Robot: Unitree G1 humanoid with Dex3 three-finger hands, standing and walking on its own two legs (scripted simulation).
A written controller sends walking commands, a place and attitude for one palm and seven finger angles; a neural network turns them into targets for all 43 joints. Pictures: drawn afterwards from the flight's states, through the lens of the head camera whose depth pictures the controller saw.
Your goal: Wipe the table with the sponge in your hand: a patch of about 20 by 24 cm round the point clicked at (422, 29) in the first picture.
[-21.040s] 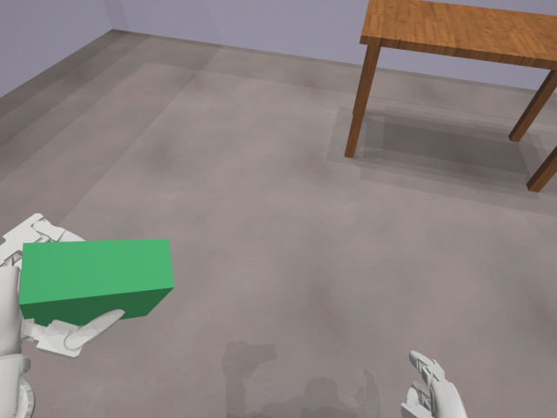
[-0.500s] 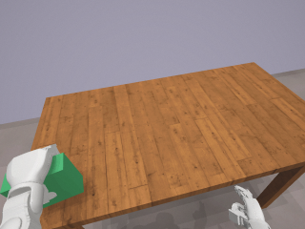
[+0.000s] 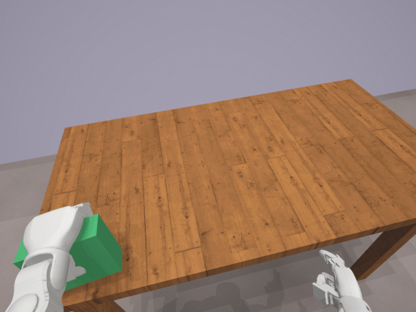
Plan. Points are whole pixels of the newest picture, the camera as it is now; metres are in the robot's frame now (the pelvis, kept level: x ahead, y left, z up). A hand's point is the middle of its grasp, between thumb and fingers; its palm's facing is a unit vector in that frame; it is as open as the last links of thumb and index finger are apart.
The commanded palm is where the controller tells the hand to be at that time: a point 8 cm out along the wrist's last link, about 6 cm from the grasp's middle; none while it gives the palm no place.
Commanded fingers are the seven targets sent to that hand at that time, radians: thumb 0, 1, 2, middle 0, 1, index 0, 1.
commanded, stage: move the sponge above the wiping area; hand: left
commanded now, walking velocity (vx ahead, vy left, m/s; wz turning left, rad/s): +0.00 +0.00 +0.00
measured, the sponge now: (79, 260) +0.19 +0.30 -0.01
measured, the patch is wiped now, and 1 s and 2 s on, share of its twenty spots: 0.00 0.00 0.00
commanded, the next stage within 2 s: lower the sponge onto the table in 0.78 s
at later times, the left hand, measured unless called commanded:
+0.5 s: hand (84, 256) +0.18 +0.27 +0.03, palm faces -0.14 -0.16 -0.98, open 9.7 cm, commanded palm +0.17 +0.28 +0.12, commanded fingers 0.00 0.10 1.30 -1.20 -1.60 -1.20 -1.60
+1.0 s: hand (88, 251) +0.19 +0.26 +0.04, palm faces -0.08 -0.10 -0.99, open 9.7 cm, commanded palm +0.18 +0.28 +0.11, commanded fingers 0.00 0.10 1.30 -1.20 -1.60 -1.20 -1.60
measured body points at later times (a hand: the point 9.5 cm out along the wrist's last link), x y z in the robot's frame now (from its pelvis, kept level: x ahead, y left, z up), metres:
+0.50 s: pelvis +0.00 +0.00 +0.00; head +0.00 -0.03 +0.45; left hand +0.19 +0.27 +0.08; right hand +0.23 -0.23 -0.09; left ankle +0.00 +0.11 -0.74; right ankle +0.02 -0.11 -0.74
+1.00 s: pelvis +0.00 +0.00 +0.00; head +0.00 -0.02 +0.45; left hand +0.19 +0.26 +0.09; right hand +0.23 -0.22 -0.09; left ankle +0.00 +0.11 -0.74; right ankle +0.02 -0.11 -0.74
